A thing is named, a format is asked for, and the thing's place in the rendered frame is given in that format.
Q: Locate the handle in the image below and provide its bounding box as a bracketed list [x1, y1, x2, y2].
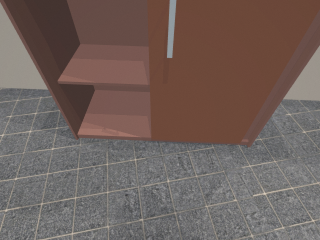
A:
[167, 0, 177, 58]

